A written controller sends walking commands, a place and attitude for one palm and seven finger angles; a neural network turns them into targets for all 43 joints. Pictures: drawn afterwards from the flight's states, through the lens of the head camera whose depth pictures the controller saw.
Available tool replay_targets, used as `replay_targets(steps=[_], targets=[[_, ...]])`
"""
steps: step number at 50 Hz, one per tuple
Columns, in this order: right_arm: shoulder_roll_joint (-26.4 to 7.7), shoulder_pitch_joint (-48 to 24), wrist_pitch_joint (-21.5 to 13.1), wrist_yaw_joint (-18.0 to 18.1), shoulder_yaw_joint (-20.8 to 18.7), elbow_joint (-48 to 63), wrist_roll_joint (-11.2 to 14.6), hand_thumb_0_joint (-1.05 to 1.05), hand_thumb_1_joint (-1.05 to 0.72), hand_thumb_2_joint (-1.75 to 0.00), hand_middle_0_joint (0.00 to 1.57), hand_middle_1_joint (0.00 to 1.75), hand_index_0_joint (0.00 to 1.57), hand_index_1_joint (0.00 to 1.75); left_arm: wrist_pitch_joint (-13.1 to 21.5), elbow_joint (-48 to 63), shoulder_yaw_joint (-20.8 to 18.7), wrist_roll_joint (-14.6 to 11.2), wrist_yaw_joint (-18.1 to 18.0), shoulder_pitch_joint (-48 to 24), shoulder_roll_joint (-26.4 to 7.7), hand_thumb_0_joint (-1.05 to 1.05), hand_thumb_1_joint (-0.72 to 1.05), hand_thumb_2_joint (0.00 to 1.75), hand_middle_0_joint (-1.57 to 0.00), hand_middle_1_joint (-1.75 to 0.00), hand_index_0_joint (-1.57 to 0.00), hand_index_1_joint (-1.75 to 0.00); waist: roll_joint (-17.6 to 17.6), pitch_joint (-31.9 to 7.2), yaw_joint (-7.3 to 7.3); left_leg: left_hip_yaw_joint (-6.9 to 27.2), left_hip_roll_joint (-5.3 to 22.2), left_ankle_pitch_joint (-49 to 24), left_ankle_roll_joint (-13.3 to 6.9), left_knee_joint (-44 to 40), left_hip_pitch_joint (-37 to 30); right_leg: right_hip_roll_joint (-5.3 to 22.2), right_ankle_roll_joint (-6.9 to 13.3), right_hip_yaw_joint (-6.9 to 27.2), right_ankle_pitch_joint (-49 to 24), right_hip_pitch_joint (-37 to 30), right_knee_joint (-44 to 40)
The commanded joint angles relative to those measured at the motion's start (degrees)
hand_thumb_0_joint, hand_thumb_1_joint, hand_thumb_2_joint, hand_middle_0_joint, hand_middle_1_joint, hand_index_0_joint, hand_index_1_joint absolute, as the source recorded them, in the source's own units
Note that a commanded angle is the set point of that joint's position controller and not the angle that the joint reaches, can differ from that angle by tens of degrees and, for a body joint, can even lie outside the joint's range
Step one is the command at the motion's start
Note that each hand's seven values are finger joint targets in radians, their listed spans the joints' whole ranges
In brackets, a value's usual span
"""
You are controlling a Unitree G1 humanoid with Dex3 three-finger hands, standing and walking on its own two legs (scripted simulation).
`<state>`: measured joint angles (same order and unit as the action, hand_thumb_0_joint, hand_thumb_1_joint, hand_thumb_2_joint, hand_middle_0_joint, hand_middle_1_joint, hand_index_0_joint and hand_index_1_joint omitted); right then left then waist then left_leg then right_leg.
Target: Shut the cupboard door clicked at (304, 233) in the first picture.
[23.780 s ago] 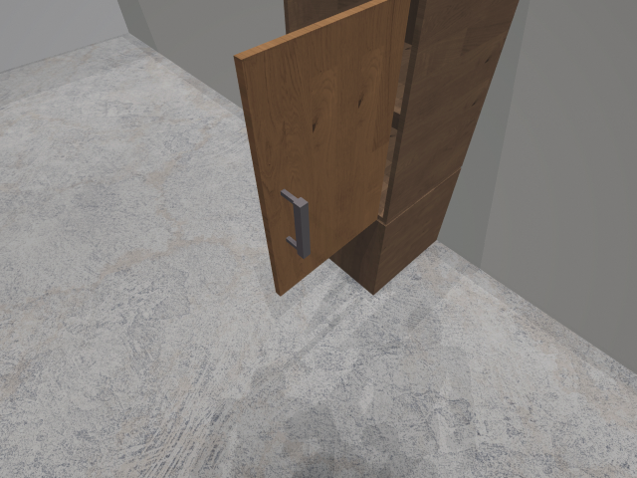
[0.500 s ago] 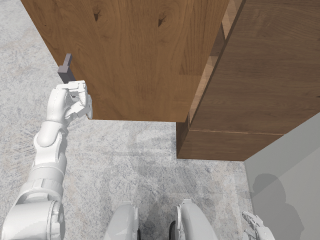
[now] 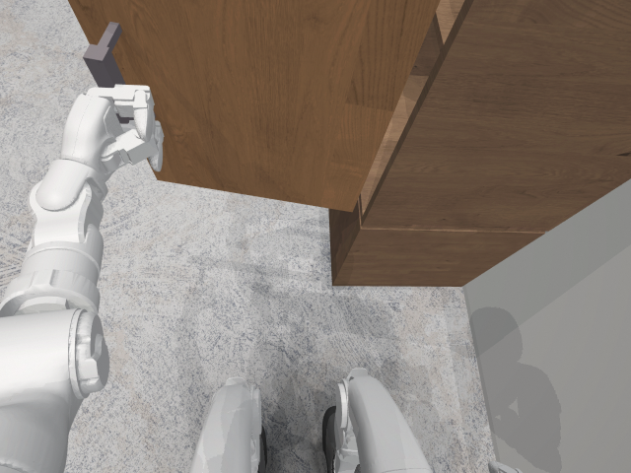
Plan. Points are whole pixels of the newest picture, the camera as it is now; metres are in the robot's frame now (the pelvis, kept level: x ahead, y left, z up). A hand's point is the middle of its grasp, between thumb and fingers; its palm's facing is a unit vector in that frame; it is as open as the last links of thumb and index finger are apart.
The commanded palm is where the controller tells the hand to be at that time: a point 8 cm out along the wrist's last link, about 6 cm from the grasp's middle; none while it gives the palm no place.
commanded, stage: push the door shut along its arc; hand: left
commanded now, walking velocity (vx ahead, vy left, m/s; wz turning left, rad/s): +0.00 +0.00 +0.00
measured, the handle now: (128, 93) +0.57 +0.22 +0.05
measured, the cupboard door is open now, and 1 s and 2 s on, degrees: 81 70 60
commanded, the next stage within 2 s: pull the fist back off the door in 1.06 s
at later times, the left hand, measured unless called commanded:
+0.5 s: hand (208, 97) +0.56 +0.12 +0.06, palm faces -0.34 -0.94 -0.03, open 3.1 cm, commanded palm +0.56 +0.15 +0.06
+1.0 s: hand (215, 85) +0.58 +0.11 +0.06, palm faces -0.40 -0.92 -0.04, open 3.1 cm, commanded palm +0.62 +0.10 +0.06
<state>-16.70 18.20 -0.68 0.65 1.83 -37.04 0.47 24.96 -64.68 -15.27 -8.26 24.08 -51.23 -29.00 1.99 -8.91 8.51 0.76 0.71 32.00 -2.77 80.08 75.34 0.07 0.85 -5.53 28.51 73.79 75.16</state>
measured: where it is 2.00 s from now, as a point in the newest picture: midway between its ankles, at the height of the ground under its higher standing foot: outside the picture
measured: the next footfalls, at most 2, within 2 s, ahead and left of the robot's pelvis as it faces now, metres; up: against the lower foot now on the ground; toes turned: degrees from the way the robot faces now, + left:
none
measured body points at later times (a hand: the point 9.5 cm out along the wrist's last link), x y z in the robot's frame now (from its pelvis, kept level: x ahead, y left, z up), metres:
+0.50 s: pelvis +0.01 +0.00 -0.01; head +0.19 +0.03 +0.40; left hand +0.57 +0.17 +0.07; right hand +0.01 -0.26 -0.11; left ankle +0.04 +0.09 -0.60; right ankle +0.06 -0.12 -0.60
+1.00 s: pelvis +0.00 -0.01 -0.03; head +0.20 +0.03 +0.37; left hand +0.60 +0.16 +0.07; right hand +0.00 -0.29 -0.12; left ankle +0.04 +0.09 -0.60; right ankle +0.06 -0.12 -0.60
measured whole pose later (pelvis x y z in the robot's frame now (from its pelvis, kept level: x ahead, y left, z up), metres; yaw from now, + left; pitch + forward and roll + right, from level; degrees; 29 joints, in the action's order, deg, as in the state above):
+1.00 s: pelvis +0.00 -0.01 -0.03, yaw -2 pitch +33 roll -7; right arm -16.5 18.1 -4.7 1.9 3.6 -38.4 -1.5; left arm 13.1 -74.2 -11.7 -1.6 28.6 -75.7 -37.8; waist 2.5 -7.8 15.7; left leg 2.7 2.5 33.9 -2.2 86.7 85.9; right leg -1.7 1.8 -7.3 29.3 83.7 79.9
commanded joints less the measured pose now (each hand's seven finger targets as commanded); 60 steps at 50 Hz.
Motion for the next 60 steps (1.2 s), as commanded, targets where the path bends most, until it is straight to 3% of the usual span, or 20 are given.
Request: replay_targets(steps=[1,2,4,5,9,12,13,17,19,25,30,33,36,43,47,50,52,58,59,60], targets=[[-11.0,8.7,-1.2,0.7,-3.9,3.1,-0.1,0.0,-0.9,-0.9,0.2,0.3,0.2,0.3,2.4,12.2,1.3,0.5,1.2,-32.8,-7.1,0.0,0.9,0.9,-1.3,-1.5,-1.3,-1.5,9.5,-28.8,5.65,7.7,0.4,-12.5,1.2,-11.7,-28.7,-1.8,1.9,2.6,-6.1,-4.1,-8.6],[-11.1,8.7,-1.2,0.5,-4.0,2.9,-0.1,0.0,-0.9,-0.9,0.2,0.3,0.2,0.3,2.2,11.7,2.2,1.1,1.3,-32.7,-6.4,0.0,0.9,0.9,-1.3,-1.5,-1.3,-1.5,11.3,-29.5,5.52,8.3,0.6,-12.4,1.6,-12.0,-30.5,-1.8,2.0,2.5,-5.9,-2.7,-8.6],[-11.2,9.2,-1.2,0.4,-3.9,2.4,-0.4,0.0,-0.9,-0.9,0.2,0.3,0.2,0.3,1.6,10.9,2.9,1.5,0.8,-34.9,-5.8,0.0,0.9,0.9,-1.3,-1.5,-1.3,-1.5,10.7,-28.4,6.68,9.0,0.8,-12.1,1.5,-11.9,-30.5,-1.8,1.9,2.2,-6.0,-1.4,-8.5],[-11.3,9.5,-1.2,0.4,-3.9,2.3,-0.4,0.0,-0.9,-0.9,0.2,0.3,0.2,0.3,1.4,10.7,1.5,1.7,0.6,-35.1,-7.5,0.0,0.9,0.9,-1.3,-1.5,-1.3,-1.5,11.0,-29.1,6.3,8.8,0.7,-12.7,1.6,-11.7,-30.3,-1.8,2.0,2.2,-6.2,-1.8,-8.4],[-11.2,10.1,-1.0,0.2,-3.6,2.3,-0.5,0.0,-0.9,-0.9,0.2,0.3,0.2,0.3,0.5,9.2,1.9,2.4,1.1,-36.9,-7.9,0.0,0.9,0.9,-1.3,-1.5,-1.3,-1.5,10.7,-29.6,6.9,8.8,0.8,-14.0,1.4,-10.8,-29.8,-2.1,2.1,2.2,-6.5,-2.0,-8.4],[-11.3,10.8,-1.0,0.2,-3.3,2.5,-0.8,0.0,-0.9,-0.9,0.2,0.3,0.2,0.3,-0.1,9.2,-1.7,2.3,0.9,-37.7,-11.8,0.0,0.9,0.9,-1.3,-1.5,-1.3,-1.5,11.9,-31.6,6.21,9.1,1.0,-17.9,1.7,-10.4,-31.0,-2.3,2.2,1.7,-8.0,-2.5,-7.4],[-11.2,10.8,-1.0,0.1,-3.4,2.6,-0.8,0.0,-0.9,-0.9,0.2,0.3,0.2,0.3,-0.1,9.8,0.0,2.4,1.0,-39.0,-10.0,0.0,0.9,0.9,-1.3,-1.5,-1.3,-1.5,11.7,-31.6,7.15,8.7,0.9,-18.2,1.4,-9.9,-30.8,-2.3,2.0,2.0,-8.3,-2.1,-7.7],[-11.0,11.4,-0.8,-0.2,-3.1,2.8,-0.9,0.0,-0.9,-0.9,0.2,0.3,0.2,0.3,-0.6,9.5,-1.8,3.1,1.1,-38.8,-12.5,0.0,0.9,0.9,-1.3,-1.5,-1.3,-1.5,13.3,-32.4,6.32,8.7,1.2,-20.3,1.7,-9.5,-31.2,-2.6,2.1,1.8,-9.0,-2.6,-7.2],[-11.0,11.8,-0.5,-0.2,-2.9,3.0,-1.0,0.0,-0.9,-0.9,0.2,0.3,0.2,0.3,-1.4,7.6,-3.6,3.4,0.9,-38.1,-14.5,0.0,0.9,0.9,-1.3,-1.5,-1.3,-1.5,10.6,-31.3,6.59,7.8,1.1,-20.4,1.1,-8.9,-28.2,-2.8,1.9,2.1,-9.5,-4.7,-7.4],[-10.5,12.7,0.0,-0.5,-2.9,4.0,-1.3,0.0,-0.9,-0.9,0.2,0.3,0.2,0.3,-2.8,7.7,-5.4,4.4,1.7,-36.7,-16.8,0.0,0.9,0.9,-1.3,-1.5,-1.3,-1.5,10.8,-33.8,5.94,6.2,1.1,-24.7,0.7,-7.0,-26.2,-3.1,1.7,2.8,-13.4,-8.2,-6.8],[-10.5,13.4,-0.1,0.1,-3.2,3.0,-1.0,0.0,-0.9,-0.9,0.2,0.3,0.2,0.3,-4.0,7.7,-2.8,4.2,3.1,-41.0,-14.6,0.0,0.9,0.9,-1.3,-1.5,-1.3,-1.5,8.1,-32.2,8.36,5.6,1.2,-22.6,0.0,-6.1,-23.9,-3.3,1.2,3.2,-13.6,-8.2,-7.6],[-10.6,13.7,-0.6,0.7,-2.9,1.8,-1.0,0.0,-0.9,-0.9,0.2,0.3,0.2,0.3,-4.7,6.2,-1.0,4.3,3.7,-45.4,-14.1,0.0,0.9,0.9,-1.3,-1.5,-1.3,-1.5,9.3,-30.7,9.74,5.8,1.2,-21.3,-0.1,-5.3,-23.6,-3.4,1.4,3.1,-12.2,-5.7,-7.6],[-10.4,13.9,-1.7,1.0,-3.0,1.1,-1.2,0.0,-0.9,-0.9,0.2,0.3,0.2,0.3,-5.0,7.5,0.4,3.9,4.3,-49.2,-12.7,0.0,0.9,0.9,-1.3,-1.5,-1.3,-1.5,12.8,-32.8,10.3,5.9,1.0,-22.4,-0.1,-4.5,-26.2,-3.4,1.7,2.8,-12.2,-3.5,-7.3],[-11.0,13.3,-3.4,1.9,-2.3,-0.8,-1.4,0.0,-0.9,-0.9,0.2,0.3,0.2,0.3,-7.5,2.2,2.6,4.6,4.7,-54.6,-11.9,0.0,0.9,0.9,-1.3,-1.5,-1.3,-1.5,13.4,-30.3,12.72,6.0,0.9,-17.9,-0.4,-2.9,-22.7,-3.7,1.9,2.5,-8.9,0.2,-6.8],[-11.2,13.3,-4.3,1.9,-2.3,-1.0,-1.8,0.0,-0.9,-0.9,0.2,0.3,0.2,0.3,-8.1,3.9,2.9,5.0,5.0,-57.7,-12.7,0.0,0.9,0.9,-1.3,-1.5,-1.3,-1.5,16.6,-34.0,12.85,6.1,0.8,-19.5,-0.3,-1.8,-24.0,-3.9,2.1,2.2,-9.7,0.9,-5.5],[-11.4,13.3,-4.8,1.8,-2.3,-1.5,-1.9,0.0,-0.9,-0.9,0.2,0.3,0.2,0.3,-9.2,3.7,4.8,5.7,4.8,-59.3,-10.4,0.0,0.9,0.9,-1.3,-1.5,-1.3,-1.5,18.4,-33.2,13.49,7.2,1.1,-19.3,0.0,-2.1,-26.3,-4.0,2.2,1.4,-9.0,4.2,-5.1],[-11.6,13.5,-5.1,1.9,-2.4,-2.0,-2.1,0.0,-0.9,-0.9,0.2,0.3,0.2,0.3,-9.4,4.8,5.1,6.0,4.7,-61.1,-10.2,0.0,0.9,0.9,-1.3,-1.5,-1.3,-1.5,18.8,-34.7,14.06,7.8,1.3,-20.2,0.0,-1.7,-28.0,-3.9,2.1,1.1,-9.4,5.8,-4.6],[-11.7,14.0,-5.8,2.0,-1.9,-2.9,-2.1,0.0,-0.9,-0.9,0.2,0.3,0.2,0.3,-11.6,2.0,6.6,6.8,4.2,-63.4,-8.5,0.0,0.9,0.9,-1.3,-1.5,-1.3,-1.5,18.9,-31.7,15.58,8.6,1.5,-16.3,0.0,-2.4,-26.6,-3.9,2.1,0.3,-7.5,9.0,-4.3],[-11.0,18.3,-5.9,1.5,-0.6,0.0,-4.1,0.0,-0.9,-0.9,0.2,0.3,0.2,0.3,-12.1,2.8,-6.6,3.0,-7.8,-63.8,-13.1,0.0,0.9,0.9,-1.3,-1.5,-1.3,-1.5,18.5,-31.0,13.02,9.5,2.7,-12.8,0.4,-4.4,-22.3,-3.2,1.6,0.8,-7.1,7.3,-4.2],[-10.5,17.4,-5.7,0.5,-0.4,0.2,-4.4,0.0,-0.9,-0.9,0.2,0.3,0.2,0.3,-12.5,-0.5,-4.6,4.8,-13.8,-60.9,-10.3,0.0,0.9,0.9,-1.3,-1.5,-1.3,-1.5,17.7,-30.0,13.08,10.4,2.8,-10.3,0.9,-5.5,-21.0,-3.1,1.4,0.8,-5.8,7.5,-3.9]])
